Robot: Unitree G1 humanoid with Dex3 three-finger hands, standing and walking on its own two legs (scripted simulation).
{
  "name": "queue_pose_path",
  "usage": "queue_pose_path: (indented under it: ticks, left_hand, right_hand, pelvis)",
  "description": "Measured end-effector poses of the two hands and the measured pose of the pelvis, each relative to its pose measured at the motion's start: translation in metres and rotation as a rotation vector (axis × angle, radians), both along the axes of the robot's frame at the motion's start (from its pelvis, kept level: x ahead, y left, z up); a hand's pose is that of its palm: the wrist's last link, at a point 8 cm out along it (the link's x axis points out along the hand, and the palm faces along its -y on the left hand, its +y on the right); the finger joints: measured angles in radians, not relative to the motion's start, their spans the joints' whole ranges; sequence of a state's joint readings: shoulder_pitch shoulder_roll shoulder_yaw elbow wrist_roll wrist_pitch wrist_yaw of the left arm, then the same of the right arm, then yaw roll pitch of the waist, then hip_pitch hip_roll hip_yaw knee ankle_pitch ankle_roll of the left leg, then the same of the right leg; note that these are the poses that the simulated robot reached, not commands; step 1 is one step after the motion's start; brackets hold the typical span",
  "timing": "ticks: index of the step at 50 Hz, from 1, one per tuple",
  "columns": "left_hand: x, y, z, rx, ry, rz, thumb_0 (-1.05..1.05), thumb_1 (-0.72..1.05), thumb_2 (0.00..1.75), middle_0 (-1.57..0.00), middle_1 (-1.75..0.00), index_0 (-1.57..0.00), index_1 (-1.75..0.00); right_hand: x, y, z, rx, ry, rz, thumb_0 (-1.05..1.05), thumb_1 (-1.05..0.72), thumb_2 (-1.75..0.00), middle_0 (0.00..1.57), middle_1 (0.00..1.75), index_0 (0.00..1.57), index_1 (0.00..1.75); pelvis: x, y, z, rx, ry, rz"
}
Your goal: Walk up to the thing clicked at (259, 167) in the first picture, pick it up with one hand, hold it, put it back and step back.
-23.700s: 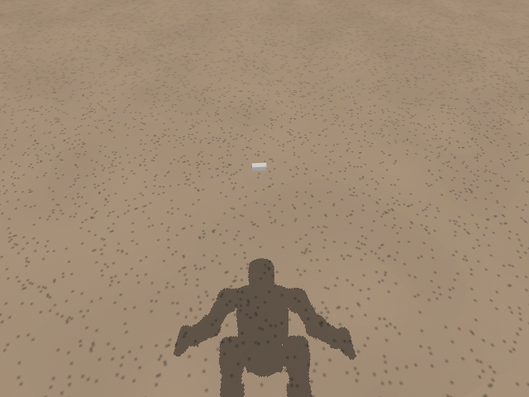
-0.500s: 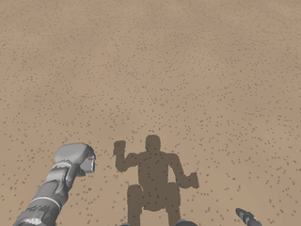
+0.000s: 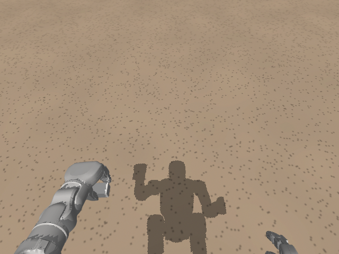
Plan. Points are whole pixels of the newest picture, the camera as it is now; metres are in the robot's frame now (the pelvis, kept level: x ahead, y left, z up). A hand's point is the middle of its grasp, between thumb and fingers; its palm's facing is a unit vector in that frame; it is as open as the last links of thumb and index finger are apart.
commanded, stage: hold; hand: left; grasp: from above
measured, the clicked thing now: (94, 190) +0.31 +0.23 -0.10
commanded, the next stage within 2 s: crouch in 1.34 s
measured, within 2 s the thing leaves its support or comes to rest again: neither
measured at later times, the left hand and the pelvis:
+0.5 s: hand (88, 194) +0.28 +0.22 -0.03, palm faces -0.45 -0.05 -0.89, open 6.3 cm; pelvis -0.01 +0.00 +0.01, yaw +0 degrees
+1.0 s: hand (91, 193) +0.28 +0.21 -0.02, palm faces -0.45 -0.05 -0.89, open 6.2 cm; pelvis -0.01 -0.01 +0.01, yaw +0 degrees
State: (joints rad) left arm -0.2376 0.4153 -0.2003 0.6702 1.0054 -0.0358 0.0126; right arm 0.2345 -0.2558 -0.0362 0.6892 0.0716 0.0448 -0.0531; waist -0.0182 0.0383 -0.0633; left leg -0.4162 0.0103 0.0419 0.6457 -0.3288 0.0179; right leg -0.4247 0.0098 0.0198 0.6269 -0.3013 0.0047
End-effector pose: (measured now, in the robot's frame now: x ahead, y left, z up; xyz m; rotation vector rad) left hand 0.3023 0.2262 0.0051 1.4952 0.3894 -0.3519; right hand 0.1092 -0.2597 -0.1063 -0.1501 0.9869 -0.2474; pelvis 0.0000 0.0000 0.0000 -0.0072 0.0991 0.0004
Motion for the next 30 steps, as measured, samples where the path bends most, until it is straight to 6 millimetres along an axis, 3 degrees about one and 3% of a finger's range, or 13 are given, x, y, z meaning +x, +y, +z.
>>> queue_pose_path:
  ticks: [30]
  left_hand:
    - [-0.021,-0.008,0.025,-0.009,-0.018,-0.01,-0.01,0.52,0.04,-1.08,-0.05,-1.11,-0.03]
  right_hand:
    - [0.008,0.003,0.011,0.02,-0.053,0.025,0.01,-0.91,-0.9,0.2,0.3,0.2,0.3]
  pelvis:
    - [-0.013,-0.005,0.01,0.009,-0.066,-0.002]
